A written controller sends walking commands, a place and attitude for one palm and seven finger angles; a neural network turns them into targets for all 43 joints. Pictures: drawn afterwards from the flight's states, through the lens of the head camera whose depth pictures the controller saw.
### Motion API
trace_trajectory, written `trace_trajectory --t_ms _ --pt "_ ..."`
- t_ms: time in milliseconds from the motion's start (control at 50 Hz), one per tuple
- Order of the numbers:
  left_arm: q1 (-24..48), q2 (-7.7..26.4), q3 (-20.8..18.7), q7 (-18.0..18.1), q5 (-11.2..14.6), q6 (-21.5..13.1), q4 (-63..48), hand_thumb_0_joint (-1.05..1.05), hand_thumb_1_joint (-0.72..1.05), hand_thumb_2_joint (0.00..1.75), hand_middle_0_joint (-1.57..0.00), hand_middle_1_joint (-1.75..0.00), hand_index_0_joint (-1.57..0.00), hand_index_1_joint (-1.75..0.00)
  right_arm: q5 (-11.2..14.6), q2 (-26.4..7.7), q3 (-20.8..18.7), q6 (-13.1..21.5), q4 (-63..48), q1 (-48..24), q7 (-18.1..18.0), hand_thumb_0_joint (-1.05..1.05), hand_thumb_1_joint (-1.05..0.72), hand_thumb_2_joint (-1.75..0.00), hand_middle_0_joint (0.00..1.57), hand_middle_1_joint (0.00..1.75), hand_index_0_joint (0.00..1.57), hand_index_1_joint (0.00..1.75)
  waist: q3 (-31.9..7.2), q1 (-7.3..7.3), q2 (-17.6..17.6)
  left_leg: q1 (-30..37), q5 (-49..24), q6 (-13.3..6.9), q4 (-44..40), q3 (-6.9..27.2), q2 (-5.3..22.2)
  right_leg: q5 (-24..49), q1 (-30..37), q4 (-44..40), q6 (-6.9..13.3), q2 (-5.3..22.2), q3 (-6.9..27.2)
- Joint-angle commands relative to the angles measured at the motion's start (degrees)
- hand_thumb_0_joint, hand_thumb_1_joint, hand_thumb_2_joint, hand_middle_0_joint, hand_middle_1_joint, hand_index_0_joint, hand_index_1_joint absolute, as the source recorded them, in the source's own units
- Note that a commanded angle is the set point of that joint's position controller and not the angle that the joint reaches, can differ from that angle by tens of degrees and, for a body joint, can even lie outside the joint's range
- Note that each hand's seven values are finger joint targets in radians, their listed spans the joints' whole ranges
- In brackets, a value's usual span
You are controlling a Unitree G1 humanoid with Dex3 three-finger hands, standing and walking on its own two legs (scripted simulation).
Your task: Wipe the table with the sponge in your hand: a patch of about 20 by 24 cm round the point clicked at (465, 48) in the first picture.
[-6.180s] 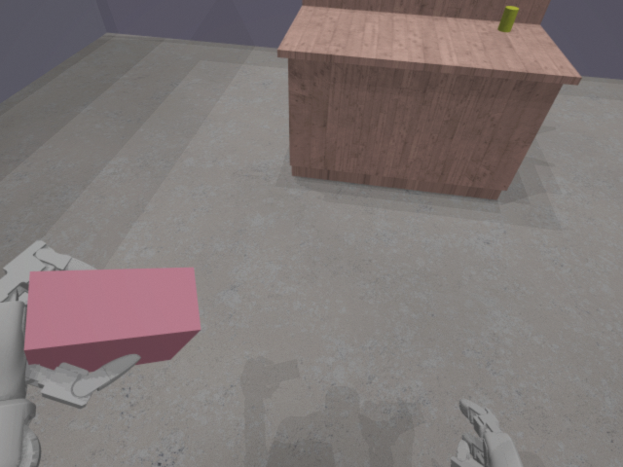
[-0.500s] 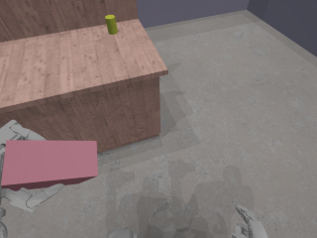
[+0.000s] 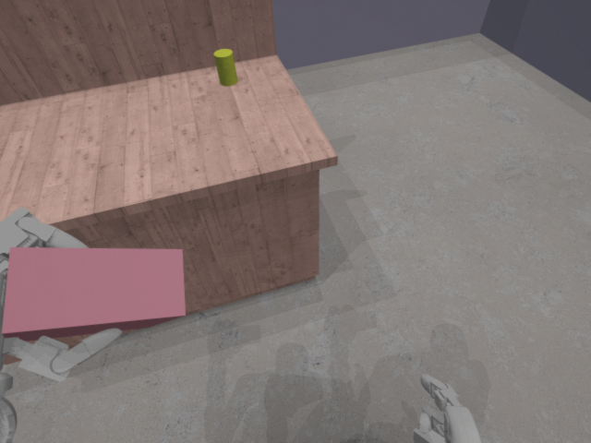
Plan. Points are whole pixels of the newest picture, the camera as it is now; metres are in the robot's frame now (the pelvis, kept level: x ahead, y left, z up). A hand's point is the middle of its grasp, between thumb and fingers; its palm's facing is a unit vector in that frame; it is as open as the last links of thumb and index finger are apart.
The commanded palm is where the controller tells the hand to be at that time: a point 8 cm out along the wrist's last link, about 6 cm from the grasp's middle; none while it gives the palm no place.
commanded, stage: take the last steps up to it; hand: left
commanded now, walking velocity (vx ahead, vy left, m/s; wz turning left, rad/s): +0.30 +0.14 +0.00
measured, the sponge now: (120, 295) +0.23 +0.19 +0.16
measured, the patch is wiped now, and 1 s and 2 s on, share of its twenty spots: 0.00 0.00 0.00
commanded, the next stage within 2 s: come to a stop and stand still in 1.52 s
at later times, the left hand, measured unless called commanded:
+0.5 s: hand (48, 199) +0.33 +0.30 +0.19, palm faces +0.39 -0.81 -0.44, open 10.5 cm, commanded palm +0.27 +0.33 +0.19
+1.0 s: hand (111, 161) +0.42 +0.27 +0.18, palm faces +0.31 -0.84 -0.44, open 10.5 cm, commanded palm +0.36 +0.33 +0.19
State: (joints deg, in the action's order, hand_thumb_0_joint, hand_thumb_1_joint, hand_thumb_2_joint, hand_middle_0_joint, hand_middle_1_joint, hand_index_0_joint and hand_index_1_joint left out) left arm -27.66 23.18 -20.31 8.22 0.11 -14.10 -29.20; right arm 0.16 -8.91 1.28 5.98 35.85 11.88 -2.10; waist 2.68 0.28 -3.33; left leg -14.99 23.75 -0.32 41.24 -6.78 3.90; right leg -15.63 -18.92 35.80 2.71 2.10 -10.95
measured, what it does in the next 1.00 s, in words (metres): walks ahead: left foot, then right foot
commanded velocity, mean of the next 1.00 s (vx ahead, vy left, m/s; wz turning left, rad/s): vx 0.29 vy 0.10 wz -0.02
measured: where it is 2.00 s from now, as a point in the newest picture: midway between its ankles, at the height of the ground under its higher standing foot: (295, 418)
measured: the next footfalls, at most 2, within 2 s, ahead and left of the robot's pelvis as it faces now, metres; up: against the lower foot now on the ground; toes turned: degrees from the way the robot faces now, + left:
left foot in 0.36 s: +0.18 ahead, +0.17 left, +0.00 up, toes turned +7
right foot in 0.74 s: +0.21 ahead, -0.04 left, +0.00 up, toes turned -12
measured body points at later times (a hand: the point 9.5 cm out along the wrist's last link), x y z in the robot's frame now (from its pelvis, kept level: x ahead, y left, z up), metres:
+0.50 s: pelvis +0.10 +0.06 +0.01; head +0.12 +0.07 +0.46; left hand +0.30 +0.35 +0.22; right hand +0.26 -0.18 -0.07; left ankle +0.14 +0.17 -0.72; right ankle +0.05 -0.05 -0.65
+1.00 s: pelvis +0.18 +0.05 +0.02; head +0.22 +0.05 +0.47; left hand +0.40 +0.31 +0.20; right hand +0.33 -0.21 -0.07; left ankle +0.22 +0.20 -0.68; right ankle +0.17 -0.03 -0.72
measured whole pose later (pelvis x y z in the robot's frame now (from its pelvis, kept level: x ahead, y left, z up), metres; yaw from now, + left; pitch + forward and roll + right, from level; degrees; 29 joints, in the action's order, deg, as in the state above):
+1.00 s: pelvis +0.18 +0.05 +0.02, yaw -3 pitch +1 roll +2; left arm -27.2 19.9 -19.0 8.7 0.0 -13.2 -28.0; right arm -0.2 -13.9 -1.2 3.8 35.5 10.6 -2.7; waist 4.4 -0.6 2.1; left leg -24.9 19.7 0.6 44.8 -5.3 3.9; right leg -16.0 -12.5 28.0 2.3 3.5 -7.9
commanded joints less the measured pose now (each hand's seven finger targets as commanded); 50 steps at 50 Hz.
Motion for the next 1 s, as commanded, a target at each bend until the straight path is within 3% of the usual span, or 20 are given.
trace_trajectory --t_ms 0,40,120,220,300,320,340,360,380,420,500,560,680,700,740,760,800,820,880,980 --pt "9.0 8.5 -8.4 0.7 1.9 -2.1 -4.4 0.0 0.1 1.3 -1.2 -1.6 -1.2 -1.6 0.3 -8.8 -5.1 1.4 -7.4 -6.0 -0.1 0.0 -0.9 -0.9 0.2 0.3 0.2 0.3 -6.0 -0.44 18.3 -25.7 2.4 0.8 31.4 9.6 -0.5 -3.2 17.0 -22.8 7.6 24.0 40.6" --pt "4.3 8.2 -8.7 0.3 1.8 -3.3 -3.7 0.0 0.1 1.3 -1.2 -1.6 -1.2 -1.6 0.1 -8.0 -4.0 0.5 -6.3 -5.6 -0.2 0.0 -0.9 -0.9 0.2 0.3 0.2 0.3 -4.6 -0.3 9.3 -25.9 -2.9 1.8 31.3 8.9 1.7 6.4 15.5 -20.1 7.7 20.8 28.7" --pt "5.4 8.0 -6.7 0.5 0.9 -4.7 -9.9 0.0 0.1 1.3 -1.2 -1.6 -1.2 -1.6 -0.3 -7.8 -3.4 -0.2 -7.2 -6.9 0.0 0.0 -0.9 -0.9 0.2 0.3 0.2 0.3 -6.7 -0.64 8.9 -20.1 -7.6 1.8 17.7 4.9 2.1 24.2 13.8 -17.3 4.6 16.5 13.1" --pt "1.6 10.4 -9.4 2.6 0.9 -4.1 -17.7 0.0 0.1 1.3 -1.2 -1.6 -1.2 -1.6 -0.5 -7.2 -4.4 1.5 -9.8 -5.9 -0.4 0.0 -0.9 -0.9 0.2 0.3 0.2 0.3 -10.7 1.72 11.5 -9.1 -7.5 0.4 -2.3 -1.8 -0.8 25.1 17.0 -14.5 5.2 16.0 12.4" --pt "-0.1 9.6 -10.4 3.3 1.3 -3.0 -16.5 0.0 0.1 1.3 -1.2 -1.6 -1.2 -1.6 -0.2 -8.1 -5.6 1.3 -10.2 -3.5 -1.2 0.0 -0.9 -0.9 0.2 0.3 0.2 0.3 -11.5 0.27 7.4 3.2 -14.0 0.4 -15.2 -3.7 -2.1 14.4 13.6 -8.3 2.5 12.7 10.7" --pt "1.0 8.8 -9.9 3.2 1.4 -3.4 -16.7 0.0 0.1 1.3 -1.2 -1.6 -1.2 -1.6 0.0 -8.6 -5.8 1.3 -10.3 -2.6 -1.7 0.0 -0.9 -0.9 0.2 0.3 0.2 0.3 -12.5 -0.58 2.5 9.2 -14.3 -0.5 -18.2 -1.9 -0.9 12.5 10.1 -0.6 0.9 10.1 9.0" --pt "1.6 8.3 -9.9 3.2 1.6 -3.9 -16.4 0.0 0.1 1.3 -1.2 -1.6 -1.2 -1.6 0.2 -10.0 -6.4 1.1 -10.5 -2.5 -1.8 0.0 -0.9 -0.9 0.2 0.3 0.2 0.3 -13.7 -1.06 -8.9 16.3 -16.3 -3.9 -20.0 8.4 6.4 3.0 1.2 10.8 -1.6 4.9 5.5" --pt "2.6 7.8 -8.9 3.0 1.6 -4.4 -16.7 0.0 0.1 1.3 -1.2 -1.6 -1.2 -1.6 0.4 -10.5 -6.5 1.1 -10.9 -2.5 -1.5 0.0 -0.9 -0.9 0.2 0.3 0.2 0.3 -13.1 -0.91 -17.3 21.3 -27.2 -9.5 -21.6 24.0 17.1 -20.4 -11.1 22.8 -3.3 0.3 4.0" --pt "2.9 9.3 -9.6 2.9 1.0 -4.4 -12.2 0.0 0.1 1.3 -1.2 -1.6 -1.2 -1.6 0.5 -10.0 -6.1 1.4 -11.2 -2.6 -1.2 0.0 -0.9 -0.9 0.2 0.3 0.2 0.3 -9.7 -1.23 -11.1 16.9 -27.0 -12.7 -23.9 27.5 19.5 -22.4 -14.7 31.0 -2.6 -0.5 7.1" --pt "4.0 9.0 -8.9 1.6 1.6 -3.8 -8.3 0.0 0.1 1.3 -1.2 -1.6 -1.2 -1.6 0.5 -9.5 -5.5 2.2 -9.1 -3.9 -1.3 0.0 -0.9 -0.9 0.2 0.3 0.2 0.3 -6.7 -1.12 -8.1 10.0 -15.5 -13.8 -25.1 25.0 19.1 -17.4 -17.3 33.5 -3.6 3.5 9.2" --pt "4.0 6.5 -5.9 0.7 1.3 -3.6 -15.2 0.0 0.1 1.3 -1.2 -1.6 -1.2 -1.6 0.8 -9.4 -5.0 2.9 -8.4 -3.8 -0.7 0.0 -0.9 -0.9 0.2 0.3 0.2 0.3 -6.8 -0.29 -8.4 6.3 -18.8 -10.5 -24.5 11.1 12.6 -7.7 -13.5 25.2 -4.3 3.7 6.2" --pt "2.9 6.6 -5.5 0.7 1.4 -3.0 -15.6 0.0 0.1 1.3 -1.2 -1.6 -1.2 -1.6 0.4 -8.9 -4.1 4.0 -8.4 -4.3 -0.7 0.0 -0.9 -0.9 0.2 0.3 0.2 0.3 -7.2 -0.08 -9.7 2.7 -16.1 -9.5 -25.9 8.0 12.2 -5.9 -6.0 14.0 -4.6 2.7 3.9" --pt "4.3 8.3 -8.1 1.9 1.1 -1.5 -10.7 0.0 0.1 1.3 -1.2 -1.6 -1.2 -1.6 0.1 -8.5 -3.6 3.5 -7.7 -4.5 -1.8 0.0 -0.9 -0.9 0.2 0.3 0.2 0.3 -9.2 0.33 -4.5 1.5 -9.7 -5.8 -17.1 5.9 10.9 -2.5 7.2 -6.5 -4.0 -0.2 1.0" --pt "5.7 8.6 -8.3 1.9 0.8 -1.4 -9.8 0.0 0.1 1.3 -1.2 -1.6 -1.2 -1.6 0.0 -8.1 -3.6 3.1 -7.9 -4.6 -1.9 0.0 -0.9 -0.9 0.2 0.3 0.2 0.3 -9.9 0.24 -0.1 -1.9 -5.9 -4.5 -11.4 4.1 8.4 -1.5 11.2 -10.6 -2.4 1.9 5.3" --pt "7.3 9.7 -8.4 2.0 1.0 -1.1 -7.0 0.0 0.1 1.3 -1.2 -1.6 -1.2 -1.6 0.1 -6.7 -3.1 2.3 -8.3 -4.8 -1.7 0.0 -0.9 -0.9 0.2 0.3 0.2 0.3 -7.6 -0.03 19.6 -19.6 7.2 0.0 11.6 -1.5 -2.7 -0.7 18.6 -20.6 7.2 20.2 37.4" --pt "9.8 10.0 -8.8 1.9 1.6 -1.1 -6.8 0.0 0.1 1.3 -1.2 -1.6 -1.2 -1.6 0.0 -7.9 -3.5 2.6 -8.1 -5.8 -1.3 0.0 -0.9 -0.9 0.2 0.3 0.2 0.3 -6.9 0.75 18.4 -23.0 7.4 0.8 21.0 4.2 -1.1 -3.9 17.3 -23.0 10.0 24.8 41.9" --pt "9.8 8.2 -7.4 1.4 1.8 -1.4 -6.7 0.0 0.1 1.3 -1.2 -1.6 -1.2 -1.6 0.4 -8.2 -3.8 2.0 -7.0 -5.1 -0.6 0.0 -0.9 -0.9 0.2 0.3 0.2 0.3 -5.7 -0.16 11.5 -25.1 2.4 1.4 25.8 7.8 0.6 0.8 17.3 -21.5 10.3 22.4 36.4" --pt "7.0 7.6 -7.1 1.4 1.2 -2.0 -6.3 0.0 0.1 1.3 -1.2 -1.6 -1.2 -1.6 0.0 -7.3 -3.0 1.5 -6.8 -5.4 -0.7 0.0 -0.9 -0.9 0.2 0.3 0.2 0.3 -6.1 0.08 8.3 -24.0 0.5 1.6 23.8 7.2 1.2 9.2 17.8 -19.5 9.2 20.0 29.1" --pt "5.0 7.1 -6.2 1.5 0.7 -3.1 -9.6 0.0 0.1 1.3 -1.2 -1.6 -1.2 -1.6 -0.2 -7.3 -2.7 0.6 -7.6 -5.9 -0.7 0.0 -0.9 -0.9 0.2 0.3 0.2 0.3 -7.0 -0.22 9.0 -17.1 -2.9 1.5 11.8 3.6 1.1 24.0 15.1 -16.8 6.2 16.1 15.4" --pt "1.3 9.1 -9.0 2.9 1.2 -3.0 -15.4 0.0 0.1 1.3 -1.2 -1.6 -1.2 -1.6 -0.6 -7.1 -3.9 0.9 -10.5 -5.4 -1.0 0.0 -0.9 -0.9 0.2 0.3 0.2 0.3 -10.1 1.38 9.4 -7.3 -7.5 0.8 -6.5 -2.7 -2.3 24.7 18.0 -13.8 5.4 14.0 13.4"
